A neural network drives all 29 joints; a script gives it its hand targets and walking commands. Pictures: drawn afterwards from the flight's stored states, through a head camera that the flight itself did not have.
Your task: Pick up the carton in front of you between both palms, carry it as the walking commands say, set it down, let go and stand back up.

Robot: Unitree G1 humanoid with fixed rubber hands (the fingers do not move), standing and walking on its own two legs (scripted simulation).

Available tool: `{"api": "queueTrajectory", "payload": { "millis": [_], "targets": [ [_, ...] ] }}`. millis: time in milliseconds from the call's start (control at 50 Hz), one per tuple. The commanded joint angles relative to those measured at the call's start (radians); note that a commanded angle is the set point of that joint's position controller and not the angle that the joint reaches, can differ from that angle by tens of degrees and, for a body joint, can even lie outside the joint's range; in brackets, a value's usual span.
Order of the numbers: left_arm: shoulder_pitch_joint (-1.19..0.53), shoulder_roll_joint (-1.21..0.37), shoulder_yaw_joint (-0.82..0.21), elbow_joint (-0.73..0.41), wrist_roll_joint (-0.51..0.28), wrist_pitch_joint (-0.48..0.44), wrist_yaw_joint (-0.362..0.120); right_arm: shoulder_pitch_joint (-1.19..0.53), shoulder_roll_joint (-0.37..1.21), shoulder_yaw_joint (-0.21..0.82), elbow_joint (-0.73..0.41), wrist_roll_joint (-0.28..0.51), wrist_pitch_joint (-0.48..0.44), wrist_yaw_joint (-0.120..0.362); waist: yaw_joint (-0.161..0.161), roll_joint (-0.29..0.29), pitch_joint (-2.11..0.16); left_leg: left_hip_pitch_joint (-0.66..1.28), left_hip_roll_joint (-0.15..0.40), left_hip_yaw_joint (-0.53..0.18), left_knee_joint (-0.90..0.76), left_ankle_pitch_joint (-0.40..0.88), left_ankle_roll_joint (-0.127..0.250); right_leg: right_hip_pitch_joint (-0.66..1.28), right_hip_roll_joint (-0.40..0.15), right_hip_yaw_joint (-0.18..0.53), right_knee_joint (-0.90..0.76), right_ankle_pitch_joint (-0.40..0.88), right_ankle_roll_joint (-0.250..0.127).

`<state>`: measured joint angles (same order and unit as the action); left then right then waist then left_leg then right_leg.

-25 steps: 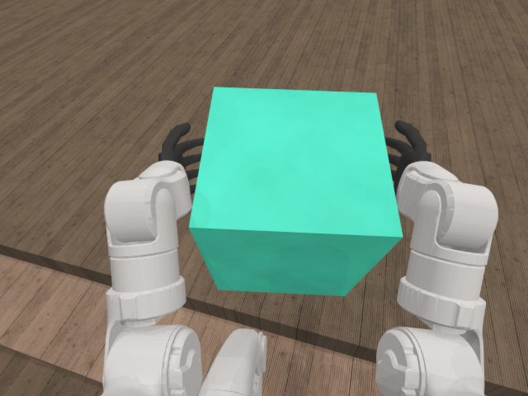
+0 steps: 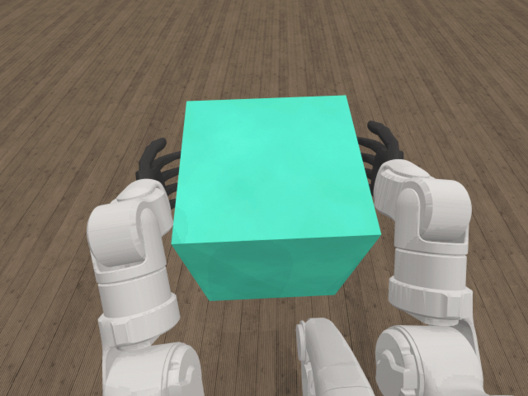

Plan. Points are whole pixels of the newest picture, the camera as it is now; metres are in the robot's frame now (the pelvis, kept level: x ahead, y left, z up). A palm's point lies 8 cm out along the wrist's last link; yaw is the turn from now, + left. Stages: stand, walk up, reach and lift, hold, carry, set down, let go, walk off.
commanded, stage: carry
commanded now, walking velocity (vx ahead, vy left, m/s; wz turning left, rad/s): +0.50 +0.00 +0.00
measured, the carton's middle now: (269, 210) +0.37 -0.02 +0.10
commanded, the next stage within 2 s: none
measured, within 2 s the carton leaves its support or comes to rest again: neither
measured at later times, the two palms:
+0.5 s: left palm (178, 11) +0.65 +0.09 +0.28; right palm (357, 6) +0.66 -0.21 +0.27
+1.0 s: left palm out of the picture +0.93 +0.13 +0.22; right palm out of the picture +0.93 -0.17 +0.23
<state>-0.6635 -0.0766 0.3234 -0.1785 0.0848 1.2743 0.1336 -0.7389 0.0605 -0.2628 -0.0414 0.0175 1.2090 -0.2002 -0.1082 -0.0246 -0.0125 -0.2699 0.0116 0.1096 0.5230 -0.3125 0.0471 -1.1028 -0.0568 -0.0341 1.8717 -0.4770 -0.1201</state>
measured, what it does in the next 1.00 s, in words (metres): climbs: right foot 0.11 m higher, then left foot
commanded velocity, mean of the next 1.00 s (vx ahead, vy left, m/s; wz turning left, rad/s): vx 0.50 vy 0.00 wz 0.00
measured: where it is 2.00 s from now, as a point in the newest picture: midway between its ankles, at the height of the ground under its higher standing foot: (252, 170)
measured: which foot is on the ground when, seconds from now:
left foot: down 0.00-0.20, up 0.22-0.72, down 0.74-1.00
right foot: up 0.00-0.16, down 0.18-0.76, up 0.78-1.00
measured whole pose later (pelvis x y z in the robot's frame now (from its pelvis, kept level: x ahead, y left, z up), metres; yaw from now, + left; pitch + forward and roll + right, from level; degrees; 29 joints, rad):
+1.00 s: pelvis +0.58 -0.02 +0.13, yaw -1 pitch +5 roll -2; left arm -0.56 -0.10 0.26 -0.03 0.05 1.16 0.17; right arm -0.54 0.13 -0.32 -0.05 -0.07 1.13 -0.14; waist 0.01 -0.02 -0.01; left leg -0.25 0.02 0.14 0.33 -0.17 0.06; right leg -0.61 -0.10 -0.05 0.89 -0.25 0.04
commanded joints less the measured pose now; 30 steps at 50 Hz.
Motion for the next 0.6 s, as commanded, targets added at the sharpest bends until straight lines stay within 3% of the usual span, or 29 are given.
{"api": "queueTrajectory", "payload": {
  "millis": [0, 20, 40, 60, 100, 120, 140, 160, 180, 200, 220, 240, 260, 280, 320, 340, 360, 400, 440, 520, 580],
  "targets": [
    [-0.687, -0.709, -0.643, 0.018, -0.256, 0.001, -0.039, -0.613, 0.834, 0.607, -0.060, 0.301, 0.058, 0.159, 0.037, 0.069, -0.329, 0.336, 0.222, -0.268, -0.294, 0.110, 0.170, -0.148, -0.075, -0.028, -0.183, 0.031, 0.015],
    [-0.688, -0.708, -0.642, 0.031, -0.260, 0.008, -0.035, -0.596, 0.817, 0.583, -0.040, 0.286, 0.068, 0.158, 0.050, 0.101, -0.296, 0.221, 0.189, -0.184, -0.369, 0.115, 0.159, 0.009, -0.072, -0.069, -0.358, 0.084, 0.021],
    [-0.695, -0.719, -0.648, 0.041, -0.269, 0.014, -0.034, -0.581, 0.789, 0.561, -0.021, 0.269, 0.076, 0.157, 0.057, 0.156, -0.298, 0.116, 0.163, -0.084, -0.411, 0.240, 0.156, 0.194, -0.051, -0.119, -0.517, 0.126, 0.016],
    [-0.715, -0.734, -0.658, 0.057, -0.282, 0.020, -0.033, -0.585, 0.773, 0.541, -0.006, 0.252, 0.085, 0.157, 0.071, 0.211, -0.292, 0.092, 0.153, -0.029, -0.428, 0.391, 0.153, 0.298, -0.038, -0.160, -0.630, 0.179, 0.008],
    [-0.723, -0.761, -0.649, 0.112, -0.303, 0.030, -0.034, -0.548, 0.751, 0.502, 0.051, 0.221, 0.103, 0.156, 0.111, 0.280, -0.349, 0.204, 0.166, 0.056, -0.278, 1.051, 0.117, 0.445, 0.049, -0.244, -0.783, 0.211, -0.006],
    [-0.697, -0.776, -0.641, 0.134, -0.314, 0.034, -0.034, -0.518, 0.736, 0.481, 0.066, 0.198, 0.109, 0.154, 0.148, 0.324, -0.397, 0.288, 0.189, 0.072, -0.150, 1.354, 0.087, 0.507, 0.097, -0.265, -0.838, 0.179, -0.009],
    [-0.702, -0.796, -0.636, 0.155, -0.322, 0.034, -0.036, -0.521, 0.730, 0.463, 0.083, 0.170, 0.110, 0.153, 0.218, 0.325, -0.469, 0.341, 0.177, 0.099, 0.083, 1.482, 0.046, 0.639, 0.149, -0.279, -0.980, 0.193, 0.000],
    [-0.710, -0.828, -0.641, 0.167, -0.335, 0.030, -0.044, -0.512, 0.735, 0.446, 0.098, 0.150, 0.107, 0.153, 0.267, 0.289, -0.542, 0.222, 0.147, 0.069, 0.363, 1.277, 0.007, 0.864, 0.141, -0.152, -1.123, 0.197, 0.004],
    [-0.748, -0.837, -0.653, 0.153, -0.352, 0.017, -0.050, -0.497, 0.765, 0.438, 0.088, 0.129, 0.103, 0.153, 0.220, -0.071, -0.625, -0.154, 0.011, 0.012, 0.728, 0.591, -0.068, 1.108, -0.139, 0.488, -1.347, 0.218, -0.124],
    [-0.767, -0.880, -0.659, 0.160, -0.379, 0.002, -0.062, -0.535, 0.766, 0.431, 0.067, 0.123, 0.094, 0.152, 0.205, -0.287, -0.684, -0.296, -0.115, -0.143, 1.109, 0.032, -0.063, 1.160, -0.246, 0.798, -1.485, 0.435, -0.244],
    [-0.822, -0.933, -0.691, 0.122, -0.422, -0.007, -0.078, -0.556, 0.794, 0.437, 0.082, 0.117, 0.083, 0.148, 0.184, -0.166, -0.664, -0.407, -0.083, -0.275, 1.257, 0.031, -0.015, 1.169, -0.227, 0.694, -1.397, 0.393, -0.227],
    [-0.877, -0.975, -0.711, 0.067, -0.455, -0.025, -0.091, -0.573, 0.834, 0.450, 0.048, 0.117, 0.072, 0.147, 0.183, -0.093, -0.596, -0.475, -0.048, -0.252, 1.264, 0.013, 0.010, 1.103, -0.211, 0.612, -1.353, 0.345, -0.188],
    [-0.929, -1.007, -0.734, 0.027, -0.475, -0.038, -0.100, -0.613, 0.858, 0.466, 0.015, 0.122, 0.060, 0.144, 0.162, -0.049, -0.527, -0.532, -0.009, -0.235, 1.227, 0.014, 0.031, 1.047, -0.200, 0.537, -1.343, 0.274, -0.142],
    [-0.955, -1.025, -0.745, -0.001, -0.489, -0.049, -0.106, -0.644, 0.884, 0.490, -0.011, 0.126, 0.052, 0.139, 0.148, -0.073, -0.508, -0.553, 0.008, -0.221, 1.201, 0.000, 0.041, 1.028, -0.199, 0.473, -1.362, 0.211, -0.119],
    [-0.909, -1.017, -0.756, -0.016, -0.488, -0.058, -0.109, -0.634, 0.889, 0.536, -0.064, 0.136, 0.037, 0.131, 0.160, -0.045, -0.482, -0.580, 0.029, -0.169, 1.091, -0.069, 0.046, 1.033, -0.189, 0.387, -1.395, 0.118, -0.110],
    [-0.874, -0.992, -0.755, -0.023, -0.475, -0.059, -0.105, -0.628, 0.873, 0.556, -0.088, 0.144, 0.033, 0.129, 0.162, -0.018, -0.476, -0.560, 0.035, -0.150, 0.998, -0.106, 0.036, 1.012, -0.196, 0.350, -1.412, 0.141, -0.113],
    [-0.834, -0.962, -0.747, -0.025, -0.455, -0.055, -0.099, -0.608, 0.866, 0.578, -0.096, 0.155, 0.035, 0.129, 0.168, -0.030, -0.477, -0.568, 0.039, -0.121, 0.920, -0.093, 0.030, 1.032, -0.189, 0.318, -1.426, 0.203, -0.119],
    [-0.757, -0.888, -0.721, -0.006, -0.415, -0.040, -0.087, -0.586, 0.835, 0.609, -0.111, 0.175, 0.045, 0.128, 0.159, -0.064, -0.482, -0.620, 0.063, -0.119, 0.858, 0.007, 0.015, 1.085, -0.213, 0.305, -1.447, 0.345, -0.143],
    [-0.705, -0.823, -0.687, 0.023, -0.380, -0.019, -0.075, -0.581, 0.803, 0.619, -0.103, 0.197, 0.064, 0.128, 0.158, -0.068, -0.464, -0.683, 0.088, -0.108, 0.762, 0.073, -0.004, 1.144, -0.205, 0.260, -1.467, 0.385, -0.149],
    [-0.661, -0.755, -0.613, 0.093, -0.321, 0.016, -0.066, -0.594, 0.788, 0.587, -0.034, 0.215, 0.094, 0.136, 0.158, -0.084, -0.388, -0.580, 0.091, -0.059, 0.422, 0.206, -0.028, 1.093, -0.150, 0.112, -1.514, 0.433, -0.111],
    [-0.663, -0.739, -0.572, 0.154, -0.285, 0.028, -0.062, -0.606, 0.809, 0.555, 0.045, 0.220, 0.106, 0.145, 0.166, -0.100, -0.335, -0.484, 0.055, 0.009, 0.215, 0.239, -0.030, 1.107, -0.139, 0.060, -1.542, 0.539, -0.078]
  ]
}}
